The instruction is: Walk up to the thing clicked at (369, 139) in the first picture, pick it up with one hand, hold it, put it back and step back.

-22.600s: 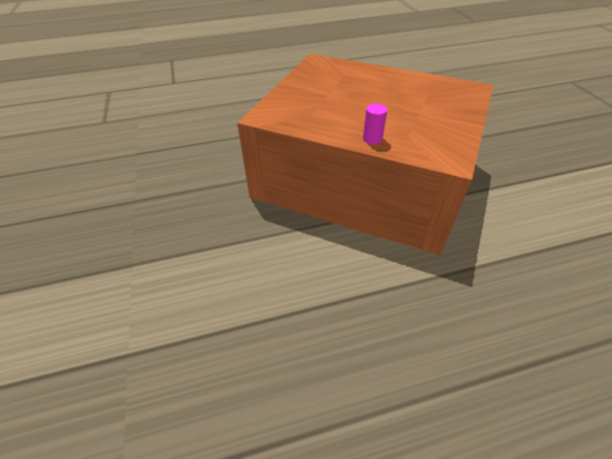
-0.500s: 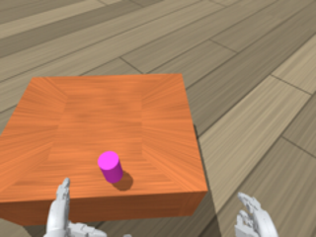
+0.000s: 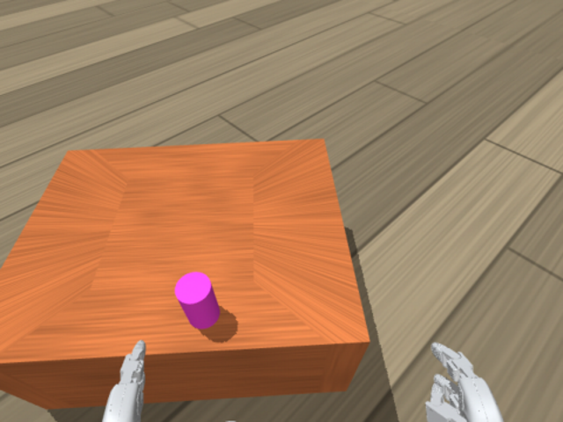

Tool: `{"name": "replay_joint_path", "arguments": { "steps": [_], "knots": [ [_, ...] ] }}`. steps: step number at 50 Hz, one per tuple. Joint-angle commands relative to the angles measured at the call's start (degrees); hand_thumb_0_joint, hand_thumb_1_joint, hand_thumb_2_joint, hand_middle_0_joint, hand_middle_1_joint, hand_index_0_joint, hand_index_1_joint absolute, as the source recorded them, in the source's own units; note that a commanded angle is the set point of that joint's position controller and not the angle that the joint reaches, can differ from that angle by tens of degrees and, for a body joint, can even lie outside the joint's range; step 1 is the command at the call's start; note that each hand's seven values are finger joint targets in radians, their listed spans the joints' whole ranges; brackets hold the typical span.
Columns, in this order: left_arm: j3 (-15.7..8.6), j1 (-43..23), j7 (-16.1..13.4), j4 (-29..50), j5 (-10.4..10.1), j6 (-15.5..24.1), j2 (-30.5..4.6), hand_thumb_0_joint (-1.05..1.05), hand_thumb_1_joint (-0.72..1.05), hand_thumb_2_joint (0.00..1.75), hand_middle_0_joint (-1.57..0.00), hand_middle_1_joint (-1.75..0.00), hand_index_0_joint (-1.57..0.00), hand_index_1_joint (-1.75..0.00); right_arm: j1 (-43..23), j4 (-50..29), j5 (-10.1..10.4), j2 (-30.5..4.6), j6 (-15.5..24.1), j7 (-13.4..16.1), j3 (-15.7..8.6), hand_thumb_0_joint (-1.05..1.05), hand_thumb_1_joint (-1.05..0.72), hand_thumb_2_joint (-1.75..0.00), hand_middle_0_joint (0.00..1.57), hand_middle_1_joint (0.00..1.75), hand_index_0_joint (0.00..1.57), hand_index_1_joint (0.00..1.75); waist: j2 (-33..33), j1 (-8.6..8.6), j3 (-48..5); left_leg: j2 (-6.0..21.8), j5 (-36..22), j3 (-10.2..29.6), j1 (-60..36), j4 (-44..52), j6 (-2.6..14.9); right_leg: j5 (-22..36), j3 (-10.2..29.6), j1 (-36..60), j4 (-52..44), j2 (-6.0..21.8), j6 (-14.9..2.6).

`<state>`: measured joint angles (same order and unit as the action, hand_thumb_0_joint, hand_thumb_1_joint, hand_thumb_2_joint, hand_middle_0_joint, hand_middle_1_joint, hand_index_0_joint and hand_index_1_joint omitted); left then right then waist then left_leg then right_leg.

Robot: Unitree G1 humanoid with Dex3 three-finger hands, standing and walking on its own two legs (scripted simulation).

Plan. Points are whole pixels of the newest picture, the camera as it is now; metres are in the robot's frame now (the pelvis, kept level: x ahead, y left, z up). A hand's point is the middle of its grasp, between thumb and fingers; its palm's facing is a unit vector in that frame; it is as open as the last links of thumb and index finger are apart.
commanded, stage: home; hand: left
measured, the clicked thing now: (198, 301) +0.44 +0.20 -0.24
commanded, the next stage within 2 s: stand in 1.70 s
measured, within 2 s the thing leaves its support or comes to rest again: neither
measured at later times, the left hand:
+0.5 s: hand (165, 409) +0.18 +0.18 -0.05, palm faces +0.11 -0.97 -0.23, open 17.4 cm
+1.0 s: hand (167, 407) +0.18 +0.18 -0.05, palm faces +0.11 -0.97 -0.23, open 17.3 cm
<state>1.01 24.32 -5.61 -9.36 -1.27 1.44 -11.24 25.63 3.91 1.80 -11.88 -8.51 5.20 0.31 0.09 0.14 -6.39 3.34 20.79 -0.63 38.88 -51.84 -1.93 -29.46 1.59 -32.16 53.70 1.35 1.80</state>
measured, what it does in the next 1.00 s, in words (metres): stands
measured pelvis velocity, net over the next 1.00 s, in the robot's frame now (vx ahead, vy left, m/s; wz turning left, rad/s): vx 0.01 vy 0.00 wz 0.00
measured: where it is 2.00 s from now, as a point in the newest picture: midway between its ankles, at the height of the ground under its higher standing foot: outside the picture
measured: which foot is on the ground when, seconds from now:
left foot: down 0.00-1.00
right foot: down 0.00-1.00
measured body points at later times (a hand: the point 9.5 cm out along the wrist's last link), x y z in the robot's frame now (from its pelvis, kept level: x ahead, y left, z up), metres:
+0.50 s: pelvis +0.00 +0.01 +0.00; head +0.03 +0.01 +0.45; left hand +0.17 +0.23 -0.04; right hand +0.16 -0.22 -0.04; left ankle +0.05 +0.14 -0.69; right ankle -0.02 -0.14 -0.69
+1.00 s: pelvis +0.01 +0.00 +0.00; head +0.04 +0.01 +0.45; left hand +0.17 +0.23 -0.04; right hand +0.17 -0.23 -0.04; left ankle +0.05 +0.14 -0.69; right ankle -0.02 -0.14 -0.69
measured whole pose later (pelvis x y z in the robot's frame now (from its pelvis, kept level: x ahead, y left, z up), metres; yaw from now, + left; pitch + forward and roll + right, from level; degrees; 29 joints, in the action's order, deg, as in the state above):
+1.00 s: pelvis +0.01 +0.00 +0.00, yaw +0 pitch +9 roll +0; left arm 0.6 25.3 -5.5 -7.4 -1.3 0.5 -11.2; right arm 25.7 3.0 1.7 -11.4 -8.9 4.9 0.0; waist 0.3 0.0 -6.7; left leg 3.3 22.0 -0.9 39.7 -52.9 -1.8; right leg -30.3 1.8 -32.8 54.2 1.5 2.0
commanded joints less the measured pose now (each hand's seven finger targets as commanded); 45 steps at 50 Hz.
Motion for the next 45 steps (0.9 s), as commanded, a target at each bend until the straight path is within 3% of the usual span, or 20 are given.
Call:
{"name": "replay_joint_path", "arguments": {
  "steps": [1, 6, 7, 9, 10, 11, 15, 16, 19, 20, 21, 22, 24, 30, 35, 36, 39, 40, 44, 45],
  "knots": [
    [-3.9, -1.3, -0.7, 10.8, 0.0, 3.4, -6.3, 0.0, -0.56, 0.05, -0.05, -0.05, -0.05, -0.05, -3.3, -11.9, -0.3, -5.1, 3.3, 0.6, -3.0, 0.0, -0.9, -0.9, 0.2, 0.3, 0.2, 0.3, 0.0, -0.91, -4.2, -2.0, -4.8, -3.2, -10.1, 7.3, 1.68, 10.3, -2.8, -3.4, -10.7, -1.5, -0.98],
    [-3.9, -3.9, -0.8, 12.8, 0.1, 3.8, -6.6, 0.0, -0.55, 0.06, -0.05, -0.05, -0.05, -0.05, -2.6, -10.8, -0.3, -5.0, 3.4, 0.6, -3.3, 0.0, -0.9, -0.9, 0.2, 0.3, 0.2, 0.3, -1.2, -0.38, -3.6, -1.9, -2.2, -3.2, -10.8, 8.0, 1.42, 7.5, -3.0, -4.8, -10.7, -1.7, -1.24],
    [-2.9, -2.9, -0.8, 10.8, 0.2, 3.6, -5.3, 0.0, -0.54, 0.06, -0.05, -0.05, -0.05, -0.05, -2.8, -11.5, -0.4, -5.1, 3.5, 0.6, -3.4, 0.0, -0.9, -0.9, 0.2, 0.3, 0.2, 0.3, 0.0, 0.13, -3.5, -1.9, -1.6, -3.1, -10.9, 8.0, 1.54, 7.1, -3.1, -4.9, -10.7, -1.8, -1.12],
    [-3.9, -2.8, -0.8, 12.4, 0.0, 3.6, -6.4, 0.0, -0.54, 0.06, -0.05, -0.06, -0.05, -0.05, -1.9, -10.7, -0.4, -5.1, 3.6, 0.6, -3.5, 0.0, -0.9, -0.9, 0.2, 0.3, 0.2, 0.3, -1.3, -0.42, -4.2, -2.0, -2.2, -3.3, -10.9, 7.6, 1.47, 7.8, -2.8, -4.5, -10.8, -1.6, -1.15],
    [-3.0, -1.5, -0.6, 10.6, 0.1, 3.4, -5.2, 0.0, -0.54, 0.06, -0.05, -0.06, -0.05, -0.06, -1.4, -11.0, -0.4, -5.3, 3.7, 0.6, -3.6, 0.0, -0.9, -0.9, 0.2, 0.3, 0.2, 0.3, 0.3, 0.3, -4.0, -1.8, -2.8, -3.1, -11.4, 7.7, 1.52, 8.4, -3.1, -4.9, -10.5, -1.9, -1.06],
    [-2.4, -0.6, -0.6, 9.2, 0.1, 3.2, -4.3, 0.0, -0.53, 0.07, -0.05, -0.06, -0.05, -0.06, -2.2, -11.4, -0.4, -5.2, 3.8, 0.6, -3.6, 0.0, -0.9, -0.9, 0.2, 0.3, 0.2, 0.3, 0.7, -0.01, -3.9, -1.8, -3.8, -3.0, -11.1, 7.5, 1.58, 9.3, -3.2, -4.1, -10.3, -1.9, -0.96],
    [-4.2, -3.3, -0.8, 14.1, 0.1, 3.4, -6.9, 0.0, -0.54, 0.06, -0.05, -0.06, -0.05, -0.06, -1.9, -11.2, -0.4, -4.9, 3.6, 0.6, -3.0, 0.0, -0.9, -0.9, 0.2, 0.3, 0.2, 0.3, -0.8, -0.52, -5.3, -1.9, -5.7, -3.1, -11.2, 7.0, 1.46, 11.2, -3.0, -3.7, -10.0, -1.7, -0.98],
    [-3.0, -0.1, -0.6, 9.0, 0.2, 2.8, -4.7, 0.0, -0.53, 0.07, -0.05, -0.06, -0.05, -0.06, -2.4, -11.7, -0.5, -5.2, 3.7, 0.5, -3.4, 0.0, -0.9, -0.9, 0.2, 0.3, 0.2, 0.3, 1.0, -0.18, -4.2, -1.8, -5.8, -3.0, -10.8, 7.0, 1.56, 11.2, -3.2, -3.8, -9.8, -1.9, -0.84],
    [-3.7, -0.8, -0.8, 10.7, 0.1, 3.0, -5.6, 0.0, -0.53, 0.07, -0.05, -0.06, -0.05, -0.06, -2.3, -11.3, -0.5, -5.1, 3.6, 0.6, -3.4, 0.0, -0.9, -0.9, 0.2, 0.3, 0.2, 0.3, 0.1, -0.69, -4.3, -1.8, -5.3, -3.0, -10.5, 7.0, 1.5, 10.7, -3.1, -3.7, -10.0, -1.8, -0.93],
    [-3.3, -1.0, -0.7, 10.7, 0.2, 2.9, -5.3, 0.0, -0.53, 0.07, -0.05, -0.06, -0.05, -0.06, -2.2, -12.3, -0.5, -5.4, 3.6, 0.5, -3.6, 0.0, -0.9, -0.9, 0.2, 0.3, 0.2, 0.3, 0.6, -0.04, -5.7, -1.8, -6.2, -3.0, -11.2, 6.7, 1.6, 11.8, -3.0, -3.1, -9.9, -1.8, -0.79],
    [-4.3, -2.9, -0.8, 13.9, 0.0, 3.1, -6.8, 0.0, -0.53, 0.07, -0.05, -0.06, -0.05, -0.06, -1.8, -11.2, -0.4, -5.1, 3.5, 0.5, -3.2, 0.0, -0.9, -0.9, 0.2, 0.3, 0.2, 0.3, -0.8, -0.68, -5.3, -1.9, -5.6, -3.0, -11.0, 7.0, 1.46, 11.2, -3.0, -3.4, -9.8, -1.7, -0.97],
    [-3.2, -1.0, -0.7, 10.8, 0.2, 2.9, -5.3, 0.0, -0.52, 0.07, -0.05, -0.06, -0.05, -0.06, -1.7, -11.0, -0.5, -5.2, 3.5, 0.6, -3.5, 0.0, -0.9, -0.9, 0.2, 0.3, 0.2, 0.3, -0.2, 0.05, -4.4, -1.6, -5.1, -2.8, -11.2, 7.3, 1.47, 10.6, -3.3, -3.9, -9.6, -1.9, -1.02],
    [-3.0, -0.5, -0.7, 10.9, 0.1, 2.7, -4.8, 0.0, -0.54, 0.06, -0.05, -0.06, -0.05, -0.06, -2.5, -11.6, -0.5, -5.1, 3.5, 0.4, -3.2, 0.0, -0.9, -0.9, 0.2, 0.3, 0.2, 0.3, -1.0, -0.79, -4.8, -1.6, -5.1, -2.5, -10.9, 7.6, 1.28, 10.2, -3.4, -3.8, -9.3, -2.0, -1.26],
    [-3.5, -1.0, -0.8, 12.6, 0.1, 2.6, -5.5, 0.0, -0.53, 0.07, -0.05, -0.06, -0.05, -0.06, -1.2, -11.1, -0.6, -5.1, 3.1, 0.4, -3.7, 0.0, -0.9, -0.9, 0.2, 0.3, 0.2, 0.3, -1.8, -0.68, -6.3, -1.4, -9.1, -2.5, -11.9, 7.1, 1.1, 13.7, -3.6, -2.9, -8.3, -2.1, -1.26],
    [-3.8, -1.6, -0.8, 12.9, 0.1, 2.6, -6.0, 0.0, -0.52, 0.07, -0.05, -0.06, -0.05, -0.06, -1.5, -10.8, -0.5, -5.0, 3.1, 0.3, -3.6, 0.0, -0.9, -0.9, 0.2, 0.3, 0.2, 0.3, -1.3, -0.61, -4.4, -1.6, -5.6, -2.6, -10.7, 7.4, 1.21, 10.6, -3.5, -4.0, -9.2, -1.9, -1.28],
    [-2.7, 0.7, -0.6, 10.0, 0.2, 2.3, -4.2, 0.0, -0.53, 0.07, -0.05, -0.06, -0.05, -0.06, -2.2, -12.3, -0.6, -5.1, 3.2, 0.4, -3.8, 0.0, -0.9, -0.9, 0.2, 0.3, 0.2, 0.3, 0.4, -0.11, -4.6, -1.7, -5.5, -2.8, -10.6, 7.0, 1.44, 10.9, -3.3, -4.0, -9.6, -1.9, -0.98],
    [-4.1, -1.6, -0.6, 13.6, 0.1, 2.6, -6.4, 0.0, -0.52, 0.08, -0.05, -0.06, -0.05, -0.06, -1.2, -11.4, -0.5, -5.3, 3.0, 0.5, -3.5, 0.0, -0.9, -0.9, 0.2, 0.3, 0.2, 0.3, -0.5, -0.37, -5.3, -1.8, -6.4, -3.0, -10.9, 6.6, 1.47, 12.1, -3.0, -3.9, -9.4, -1.7, -0.95],
    [-3.4, 0.7, -0.5, 10.5, 0.1, 2.2, -5.0, 0.0, -0.53, 0.07, -0.05, -0.06, -0.05, -0.06, -1.6, -12.1, -0.5, -5.4, 3.0, 0.4, -3.8, 0.0, -0.9, -0.9, 0.2, 0.3, 0.2, 0.3, 0.3, -0.46, -4.4, -1.8, -6.2, -2.8, -10.2, 6.8, 1.5, 11.6, -3.2, -3.8, -9.3, -1.7, -0.92],
    [-4.2, -2.0, -0.6, 14.4, -0.1, 2.6, -6.6, 0.0, -0.53, 0.07, -0.05, -0.06, -0.05, -0.06, -1.2, -11.5, -0.4, -5.3, 2.9, 0.5, -3.4, 0.0, -0.9, -0.9, 0.2, 0.3, 0.2, 0.3, -0.4, -0.27, -5.0, -1.9, -6.7, -3.0, -10.5, 6.4, 1.55, 12.7, -2.8, -3.7, -9.4, -1.5, -0.87],
    [-3.8, 0.1, -0.4, 11.5, 0.0, 2.3, -5.5, 0.0, -0.53, 0.07, -0.05, -0.06, -0.05, -0.06, -2.0, -11.7, -0.5, -4.9, 3.0, 0.5, -3.3, 0.0, -0.9, -0.9, 0.2, 0.3, 0.2, 0.3, 0.0, -0.61, -4.2, -1.9, -6.2, -3.0, -10.2, 6.3, 1.53, 12.0, -3.0, -3.8, -9.5, -1.5, -0.8]
  ]
}}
